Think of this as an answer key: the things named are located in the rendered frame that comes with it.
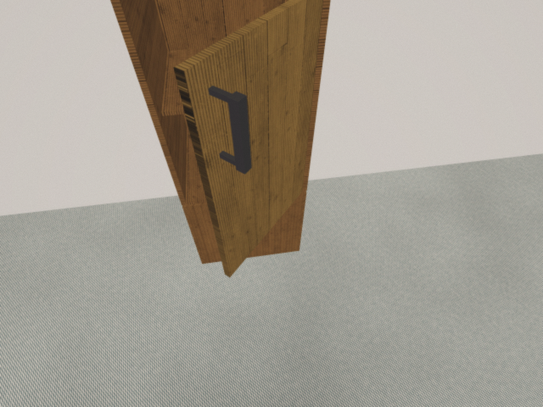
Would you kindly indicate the handle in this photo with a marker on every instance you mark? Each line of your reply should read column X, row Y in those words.
column 238, row 110

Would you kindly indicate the cupboard door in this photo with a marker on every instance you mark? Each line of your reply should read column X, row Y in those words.
column 271, row 60

